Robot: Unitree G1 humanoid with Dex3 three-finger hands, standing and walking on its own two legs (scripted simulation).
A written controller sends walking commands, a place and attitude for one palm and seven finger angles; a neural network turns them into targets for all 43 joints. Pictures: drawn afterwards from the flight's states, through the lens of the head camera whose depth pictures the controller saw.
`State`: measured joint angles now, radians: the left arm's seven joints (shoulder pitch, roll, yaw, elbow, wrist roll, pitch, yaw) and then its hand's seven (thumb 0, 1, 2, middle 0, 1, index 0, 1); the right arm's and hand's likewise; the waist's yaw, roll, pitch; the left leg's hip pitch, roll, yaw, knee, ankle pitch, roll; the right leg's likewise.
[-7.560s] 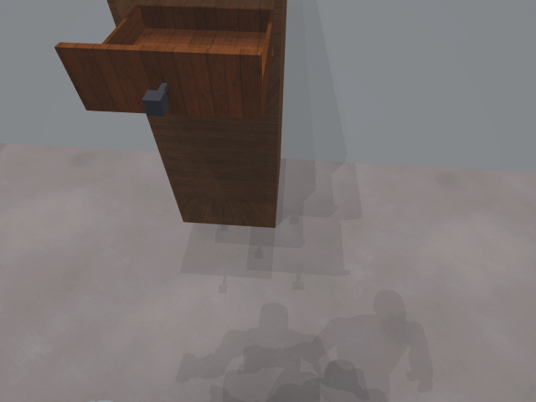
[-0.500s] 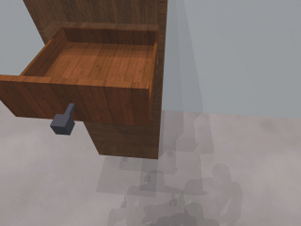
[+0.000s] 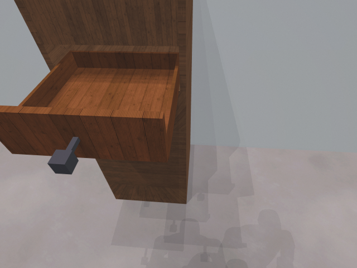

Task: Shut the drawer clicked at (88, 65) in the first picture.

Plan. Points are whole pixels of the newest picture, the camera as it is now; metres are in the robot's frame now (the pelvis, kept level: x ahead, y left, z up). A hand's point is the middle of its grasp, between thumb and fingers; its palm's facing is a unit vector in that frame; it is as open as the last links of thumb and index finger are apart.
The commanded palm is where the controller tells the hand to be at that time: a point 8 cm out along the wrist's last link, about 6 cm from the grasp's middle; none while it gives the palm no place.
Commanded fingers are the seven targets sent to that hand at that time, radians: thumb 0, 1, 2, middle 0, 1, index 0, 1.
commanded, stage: come to a stop and stand still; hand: left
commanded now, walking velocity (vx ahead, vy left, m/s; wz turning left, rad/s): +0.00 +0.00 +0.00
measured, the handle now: (68, 154) +0.30 +0.25 +0.13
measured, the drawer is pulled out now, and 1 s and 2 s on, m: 0.29 0.29 0.29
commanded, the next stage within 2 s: look again from close up in 1.08 s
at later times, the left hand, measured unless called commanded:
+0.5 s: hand out of the picture -0.04 +0.17 -0.16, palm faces +0.02 -0.98 -0.21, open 7.4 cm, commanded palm none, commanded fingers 0.00 0.90 0.90 -0.20 -0.30 -0.20 -0.30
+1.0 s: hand out of the picture -0.08 +0.16 -0.17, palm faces +0.02 -0.99 -0.16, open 7.4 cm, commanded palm none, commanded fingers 0.00 0.90 0.90 -0.20 -0.30 -0.20 -0.30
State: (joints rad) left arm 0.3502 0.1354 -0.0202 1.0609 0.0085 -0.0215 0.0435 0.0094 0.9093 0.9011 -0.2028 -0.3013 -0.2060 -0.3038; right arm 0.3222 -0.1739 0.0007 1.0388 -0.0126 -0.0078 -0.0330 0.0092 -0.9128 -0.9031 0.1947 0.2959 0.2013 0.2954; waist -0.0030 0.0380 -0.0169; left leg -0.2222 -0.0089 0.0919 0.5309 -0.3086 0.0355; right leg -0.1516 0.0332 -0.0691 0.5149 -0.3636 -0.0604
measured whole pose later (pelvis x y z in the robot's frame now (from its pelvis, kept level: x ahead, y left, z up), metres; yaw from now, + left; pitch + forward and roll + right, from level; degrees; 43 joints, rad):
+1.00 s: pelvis -0.05 +0.01 +0.01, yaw -1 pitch -2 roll +0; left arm 0.35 0.11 -0.02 1.12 0.01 -0.01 0.04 0.01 0.91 0.90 -0.20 -0.30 -0.20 -0.30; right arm 0.32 -0.13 0.01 1.16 -0.01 0.00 -0.02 0.01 -0.91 -0.90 0.20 0.30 0.20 0.30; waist 0.00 0.01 0.02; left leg -0.20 -0.01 0.11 0.40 -0.16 0.05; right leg -0.15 0.03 -0.05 0.41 -0.23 -0.05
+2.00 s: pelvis -0.04 +0.03 +0.01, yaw -1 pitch -1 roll +0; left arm 0.37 0.12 0.01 1.11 0.03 0.00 0.03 0.01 0.91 0.90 -0.20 -0.30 -0.20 -0.30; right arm 0.33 -0.15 -0.01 1.14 -0.02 0.01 -0.02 0.01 -0.91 -0.90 0.19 0.30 0.20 0.30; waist 0.01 0.00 -0.01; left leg -0.21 -0.05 0.12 0.42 -0.22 0.08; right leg -0.17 0.00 -0.04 0.46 -0.28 -0.02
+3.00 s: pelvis -0.03 -0.05 +0.01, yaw +1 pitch -2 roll +1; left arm 0.30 0.16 -0.02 1.05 0.01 -0.01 0.03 0.01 0.91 0.90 -0.20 -0.30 -0.21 -0.30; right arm 0.30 -0.20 0.00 1.05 -0.02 0.01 0.00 0.01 -0.91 -0.90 0.19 0.30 0.20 0.30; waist -0.01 0.04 0.00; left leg -0.19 0.05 0.06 0.46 -0.23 -0.02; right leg -0.22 0.02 -0.04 0.49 -0.24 -0.05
